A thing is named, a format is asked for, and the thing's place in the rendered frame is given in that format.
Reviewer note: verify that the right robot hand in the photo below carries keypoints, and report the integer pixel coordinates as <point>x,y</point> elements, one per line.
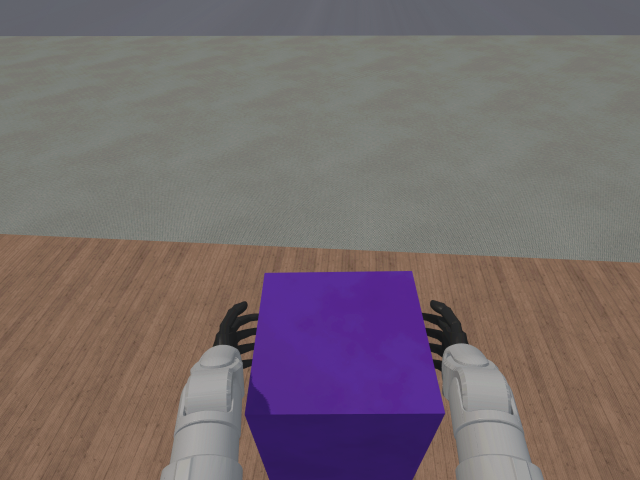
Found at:
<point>451,326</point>

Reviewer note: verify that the left robot hand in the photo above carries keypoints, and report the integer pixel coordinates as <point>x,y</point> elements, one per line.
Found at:
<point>227,334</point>

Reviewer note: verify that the left robot forearm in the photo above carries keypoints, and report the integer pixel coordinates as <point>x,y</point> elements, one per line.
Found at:
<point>208,424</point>

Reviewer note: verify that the carton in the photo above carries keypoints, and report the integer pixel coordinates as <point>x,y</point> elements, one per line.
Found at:
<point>342,383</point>

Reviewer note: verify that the right robot forearm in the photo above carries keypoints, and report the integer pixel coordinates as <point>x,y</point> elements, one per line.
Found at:
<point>486,423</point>

